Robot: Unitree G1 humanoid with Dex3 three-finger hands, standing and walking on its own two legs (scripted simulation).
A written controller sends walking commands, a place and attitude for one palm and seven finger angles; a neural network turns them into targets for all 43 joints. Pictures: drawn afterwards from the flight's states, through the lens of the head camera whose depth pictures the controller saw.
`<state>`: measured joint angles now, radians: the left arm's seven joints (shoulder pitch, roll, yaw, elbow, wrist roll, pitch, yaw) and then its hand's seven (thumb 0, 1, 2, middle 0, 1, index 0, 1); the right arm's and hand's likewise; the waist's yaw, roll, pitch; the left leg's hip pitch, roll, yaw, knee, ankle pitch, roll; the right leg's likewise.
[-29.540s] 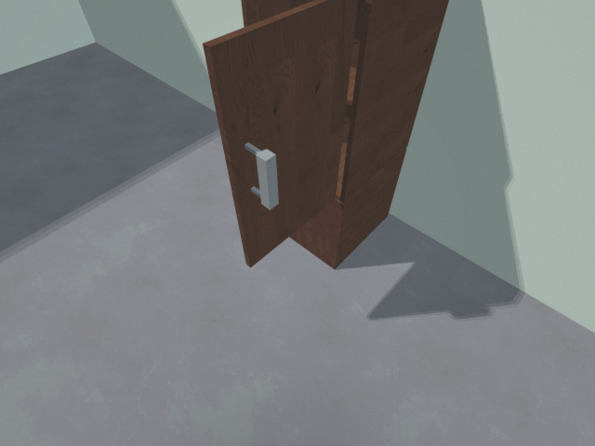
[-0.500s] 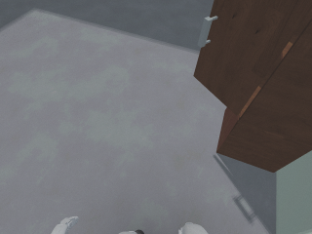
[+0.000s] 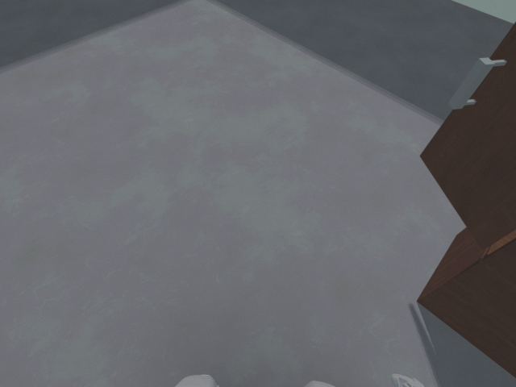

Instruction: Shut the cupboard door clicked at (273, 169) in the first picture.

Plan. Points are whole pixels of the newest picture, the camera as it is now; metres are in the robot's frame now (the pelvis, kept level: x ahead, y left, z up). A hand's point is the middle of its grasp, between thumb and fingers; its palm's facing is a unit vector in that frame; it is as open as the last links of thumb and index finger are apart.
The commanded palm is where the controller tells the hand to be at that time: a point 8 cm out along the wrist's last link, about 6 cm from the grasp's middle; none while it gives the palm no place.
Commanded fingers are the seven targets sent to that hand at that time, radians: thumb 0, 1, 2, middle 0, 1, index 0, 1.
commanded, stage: walk to a spot facing it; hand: left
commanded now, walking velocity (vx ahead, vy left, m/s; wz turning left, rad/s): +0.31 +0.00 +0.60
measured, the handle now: (477, 84) +0.83 -0.52 +0.00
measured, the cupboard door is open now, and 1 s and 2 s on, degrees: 55 55 55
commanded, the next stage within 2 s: turn to face it in 1.08 s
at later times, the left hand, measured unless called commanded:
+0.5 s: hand out of the picture +0.09 +0.17 -0.14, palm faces +0.32 -0.92 -0.22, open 7.4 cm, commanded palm none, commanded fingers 0.00 0.90 0.90 -0.20 -0.30 -0.20 -0.30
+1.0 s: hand (90, 303) +0.25 +0.32 -0.14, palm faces +0.49 -0.85 -0.19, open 7.4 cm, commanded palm none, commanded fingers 0.00 0.90 0.90 -0.20 -0.30 -0.20 -0.30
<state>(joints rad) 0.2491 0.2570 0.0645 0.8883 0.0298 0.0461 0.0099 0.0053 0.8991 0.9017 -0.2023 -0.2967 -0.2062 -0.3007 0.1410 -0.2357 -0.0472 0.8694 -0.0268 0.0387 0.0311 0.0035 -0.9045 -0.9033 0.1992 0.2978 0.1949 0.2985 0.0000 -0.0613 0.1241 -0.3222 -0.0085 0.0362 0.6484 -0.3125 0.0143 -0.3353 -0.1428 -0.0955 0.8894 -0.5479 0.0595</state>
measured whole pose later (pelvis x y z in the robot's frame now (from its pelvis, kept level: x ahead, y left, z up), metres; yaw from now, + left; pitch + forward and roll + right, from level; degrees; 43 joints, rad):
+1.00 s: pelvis +0.28 +0.11 +0.02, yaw +28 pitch -1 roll +0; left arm 0.20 0.22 0.07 0.95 0.04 0.00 -0.02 0.01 0.91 0.90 -0.19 -0.30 -0.20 -0.30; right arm 0.28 -0.18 -0.04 0.99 -0.02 -0.05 -0.01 -0.01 -0.94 -0.90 0.20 0.30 0.20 0.30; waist 0.00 -0.04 0.06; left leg -0.12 -0.04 0.09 0.36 -0.23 0.08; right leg -0.58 -0.14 -0.03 0.93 -0.16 0.03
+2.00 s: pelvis +0.54 +0.20 +0.00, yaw +2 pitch +1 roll -1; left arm 0.16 0.27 0.08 0.85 0.03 0.04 -0.04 0.01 0.90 0.90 -0.20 -0.30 -0.20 -0.30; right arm 0.20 -0.25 -0.04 0.89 -0.02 0.03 -0.01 0.00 -0.90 -0.90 0.20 0.30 0.20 0.30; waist 0.00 0.02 0.09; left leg -0.26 0.16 0.20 0.70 -0.42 -0.05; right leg -0.29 -0.02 -0.08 0.59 -0.28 0.00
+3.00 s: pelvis +0.62 +0.22 +0.01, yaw -33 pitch +2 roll +0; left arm 0.20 0.26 0.07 0.89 0.02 0.08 -0.02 0.01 0.90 0.90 -0.20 -0.30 -0.21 -0.30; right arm 0.17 -0.23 -0.01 0.84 -0.02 0.01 -0.02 0.00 -0.90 -0.90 0.20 0.30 0.20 0.30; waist 0.01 -0.05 0.07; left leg -0.33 0.05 0.06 0.60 -0.30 -0.01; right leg -0.37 0.05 0.09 0.78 -0.47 0.01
